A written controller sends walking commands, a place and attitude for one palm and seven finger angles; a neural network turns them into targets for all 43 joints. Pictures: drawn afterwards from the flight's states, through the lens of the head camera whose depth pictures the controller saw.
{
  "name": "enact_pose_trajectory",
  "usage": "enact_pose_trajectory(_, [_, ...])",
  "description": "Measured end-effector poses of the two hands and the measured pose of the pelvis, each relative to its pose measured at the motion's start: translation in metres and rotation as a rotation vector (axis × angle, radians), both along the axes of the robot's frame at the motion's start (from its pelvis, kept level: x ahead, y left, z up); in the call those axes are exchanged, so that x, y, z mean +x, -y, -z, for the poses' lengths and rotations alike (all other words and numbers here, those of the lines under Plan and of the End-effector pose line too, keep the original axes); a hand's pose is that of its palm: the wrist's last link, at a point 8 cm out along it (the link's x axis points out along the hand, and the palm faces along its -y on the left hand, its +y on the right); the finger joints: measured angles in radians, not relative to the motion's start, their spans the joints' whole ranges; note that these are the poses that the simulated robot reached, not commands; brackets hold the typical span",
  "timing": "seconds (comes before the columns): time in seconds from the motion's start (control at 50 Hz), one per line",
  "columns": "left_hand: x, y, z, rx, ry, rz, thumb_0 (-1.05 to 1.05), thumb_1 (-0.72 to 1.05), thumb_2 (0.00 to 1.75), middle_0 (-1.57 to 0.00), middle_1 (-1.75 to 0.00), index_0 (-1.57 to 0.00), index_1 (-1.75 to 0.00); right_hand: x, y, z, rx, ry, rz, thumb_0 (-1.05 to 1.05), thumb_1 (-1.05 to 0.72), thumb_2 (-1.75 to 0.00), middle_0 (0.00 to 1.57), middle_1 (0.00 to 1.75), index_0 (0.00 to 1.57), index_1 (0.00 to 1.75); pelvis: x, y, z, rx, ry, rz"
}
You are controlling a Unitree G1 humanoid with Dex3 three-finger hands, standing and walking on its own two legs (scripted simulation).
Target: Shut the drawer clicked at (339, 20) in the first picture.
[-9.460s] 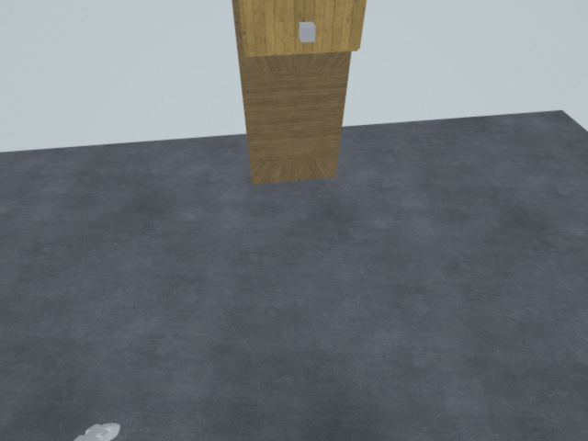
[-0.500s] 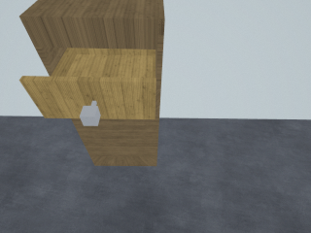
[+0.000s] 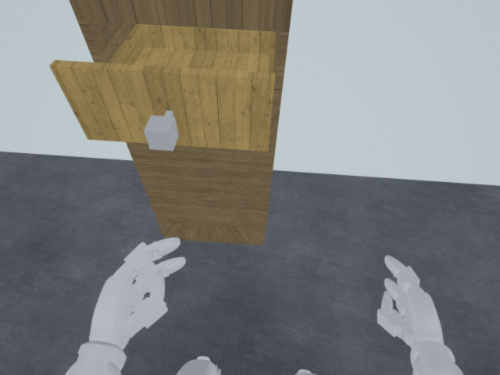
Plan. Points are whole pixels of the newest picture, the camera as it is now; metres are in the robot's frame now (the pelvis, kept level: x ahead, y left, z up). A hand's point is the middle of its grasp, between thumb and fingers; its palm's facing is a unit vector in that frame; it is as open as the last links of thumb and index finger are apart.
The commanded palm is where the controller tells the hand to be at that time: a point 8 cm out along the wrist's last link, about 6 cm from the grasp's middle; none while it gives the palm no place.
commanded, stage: raise the hand and make a fist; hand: left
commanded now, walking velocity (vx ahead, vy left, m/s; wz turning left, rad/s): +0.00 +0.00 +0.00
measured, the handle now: (165, 126) +0.50 +0.21 +0.11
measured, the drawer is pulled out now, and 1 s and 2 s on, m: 0.17 0.17 0.17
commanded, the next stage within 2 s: bring the fist close to the handle in 1.48 s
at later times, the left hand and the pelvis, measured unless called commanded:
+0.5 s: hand (146, 240) +0.26 +0.17 +0.12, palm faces -0.02 -1.00 -0.05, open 3.5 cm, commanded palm +0.23 +0.22 +0.13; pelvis +0.01 +0.01 +0.03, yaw +0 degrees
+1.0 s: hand (141, 190) +0.29 +0.16 +0.20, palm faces -0.01 -1.00 -0.06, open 3.2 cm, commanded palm +0.26 +0.21 +0.20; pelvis +0.02 +0.01 +0.05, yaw +1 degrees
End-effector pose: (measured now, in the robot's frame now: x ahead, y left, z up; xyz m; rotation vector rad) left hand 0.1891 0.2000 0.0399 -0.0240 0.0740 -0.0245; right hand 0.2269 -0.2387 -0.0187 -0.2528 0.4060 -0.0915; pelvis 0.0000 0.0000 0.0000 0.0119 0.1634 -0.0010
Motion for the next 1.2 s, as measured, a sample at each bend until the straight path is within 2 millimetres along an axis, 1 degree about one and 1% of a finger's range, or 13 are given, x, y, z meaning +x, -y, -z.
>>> enact_pose_trajectory(0.04, [-0.009,-0.010,0.001,0.026,-0.023,-0.058,0.01,0.90,0.90,-0.49,-0.62,-0.49,-0.62,0.003,-0.008,0.001,0.006,0.004,-0.025,0.01,-0.90,-0.90,0.19,0.30,0.20,0.30,-0.002,0.002,0.002,-0.012,0.006,-0.011])
enact_pose_trajectory(0.1, [-0.010,-0.020,-0.014,0.062,0.044,-0.096,0.02,0.90,0.90,-0.55,-0.68,-0.55,-0.68,-0.003,-0.021,0.012,0.020,-0.028,-0.059,0.01,-0.90,-0.90,0.19,0.30,0.20,0.30,-0.004,0.005,0.002,-0.029,0.010,-0.029])
enact_pose_trajectory(0.16, [0.006,-0.018,-0.035,0.071,0.133,-0.050,0.02,0.90,0.90,-0.61,-0.75,-0.61,-0.74,-0.020,-0.032,0.027,0.043,-0.095,-0.078,0.01,-0.90,-0.90,0.19,0.30,0.20,0.30,-0.008,0.006,0.001,-0.042,0.020,-0.041])
enact_pose_trajectory(0.22, [0.028,-0.011,-0.048,0.072,0.142,0.030,0.02,0.90,0.90,-0.66,-0.81,-0.67,-0.81,-0.045,-0.036,0.040,0.071,-0.178,-0.064,0.01,-0.90,-0.90,0.20,0.30,0.20,0.30,-0.009,0.005,-0.004,-0.044,0.028,-0.041])
enact_pose_trajectory(0.34, [0.053,-0.015,-0.058,0.057,0.039,0.031,0.01,0.90,0.90,-0.78,-0.94,-0.79,-0.94,-0.091,-0.027,0.044,0.099,-0.287,0.034,0.01,-0.90,-0.90,0.20,0.30,0.21,0.30,-0.003,0.000,-0.021,-0.027,0.044,-0.012])
enact_pose_trajectory(0.44, [0.054,-0.021,-0.075,0.071,0.080,-0.007,0.02,0.90,0.90,-0.88,-1.05,-0.89,-1.05,-0.105,-0.011,0.036,0.064,-0.306,0.082,0.01,-0.90,-0.90,0.20,0.30,0.21,0.30,0.003,-0.005,-0.030,-0.020,0.060,0.002])
enact_pose_trajectory(0.52, [0.055,-0.019,-0.084,0.069,0.111,-0.001,0.01,0.90,0.90,-0.96,-1.14,-0.97,-1.13,-0.099,-0.002,0.028,0.029,-0.291,0.090,0.01,-0.90,-0.90,0.20,0.30,0.20,0.30,0.006,-0.009,-0.034,-0.020,0.073,0.001])
enact_pose_trajectory(0.6, [0.058,-0.016,-0.092,0.066,0.120,0.008,0.01,0.90,0.90,-1.04,-1.22,-1.05,-1.22,-0.079,-0.003,0.016,0.018,-0.238,0.079,0.01,-0.90,-0.90,0.20,0.30,0.20,0.30,0.010,-0.012,-0.037,-0.021,0.089,0.000])
enact_pose_trajectory(0.76, [0.070,-0.015,-0.120,0.070,0.157,-0.007,0.02,0.90,0.90,-1.21,-1.40,-1.21,-1.39,-0.032,-0.032,-0.006,0.060,-0.127,-0.002,0.01,-0.90,-0.90,0.19,0.30,0.20,0.30,0.017,-0.015,-0.045,-0.019,0.125,-0.005])
enact_pose_trajectory(0.86, [0.072,-0.015,-0.138,0.073,0.165,-0.009,0.01,0.90,0.90,-1.30,-1.50,-1.30,-1.50,-0.014,-0.052,-0.013,0.096,-0.104,-0.058,0.01,-0.90,-0.90,0.20,0.30,0.20,0.30,0.021,-0.015,-0.049,-0.019,0.148,-0.009])
enact_pose_trajectory(1.0, [0.078,-0.015,-0.158,0.081,0.161,-0.012,0.01,0.90,0.90,-1.37,-1.57,-1.37,-1.57,-0.008,-0.062,-0.013,0.111,-0.129,-0.091,0.01,-0.90,-0.90,0.20,0.30,0.21,0.30,0.023,-0.012,-0.054,-0.016,0.177,-0.014])
enact_pose_trajectory(1.14, [0.086,-0.013,-0.180,0.078,0.182,-0.011,0.01,0.90,0.90,-1.39,-1.60,-1.40,-1.59,-0.015,-0.052,-0.013,0.101,-0.157,-0.067,0.01,-0.90,-0.90,0.20,0.30,0.21,0.30,0.021,-0.009,-0.058,-0.013,0.203,-0.013])
enact_pose_trajectory(1.2, [0.089,-0.012,-0.178,0.065,0.159,-0.010,0.01,0.90,0.90,-1.39,-1.60,-1.40,-1.60,-0.020,-0.045,-0.013,0.094,-0.173,-0.046,0.01,-0.90,-0.90,0.20,0.30,0.21,0.30,0.020,-0.007,-0.060,-0.011,0.208,-0.009])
